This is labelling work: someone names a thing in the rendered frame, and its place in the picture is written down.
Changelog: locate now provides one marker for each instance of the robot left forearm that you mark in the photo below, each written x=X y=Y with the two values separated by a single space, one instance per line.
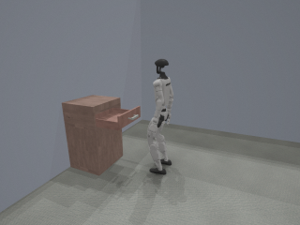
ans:
x=157 y=112

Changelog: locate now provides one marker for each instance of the left robot foot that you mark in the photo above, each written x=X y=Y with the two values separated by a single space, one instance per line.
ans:
x=156 y=170

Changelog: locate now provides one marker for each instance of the left robot upper arm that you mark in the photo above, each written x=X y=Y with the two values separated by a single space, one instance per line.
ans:
x=158 y=87

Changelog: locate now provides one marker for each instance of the robot head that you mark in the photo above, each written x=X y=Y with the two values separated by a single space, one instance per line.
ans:
x=161 y=63

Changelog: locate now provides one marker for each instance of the left robot hand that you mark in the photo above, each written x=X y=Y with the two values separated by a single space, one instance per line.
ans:
x=154 y=129

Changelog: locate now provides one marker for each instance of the drawer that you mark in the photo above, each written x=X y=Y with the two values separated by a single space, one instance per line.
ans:
x=116 y=118

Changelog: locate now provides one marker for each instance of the cabinet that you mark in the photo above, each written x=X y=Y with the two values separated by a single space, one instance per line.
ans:
x=91 y=149

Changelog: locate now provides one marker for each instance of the right robot upper arm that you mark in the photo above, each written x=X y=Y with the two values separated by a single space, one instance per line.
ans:
x=171 y=90

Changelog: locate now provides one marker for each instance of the robot right forearm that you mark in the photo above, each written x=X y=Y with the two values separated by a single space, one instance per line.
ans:
x=169 y=106

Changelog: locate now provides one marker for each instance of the handle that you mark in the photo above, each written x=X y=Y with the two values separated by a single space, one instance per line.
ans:
x=134 y=117

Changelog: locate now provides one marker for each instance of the right robot hand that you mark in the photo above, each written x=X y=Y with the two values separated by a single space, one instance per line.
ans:
x=169 y=119

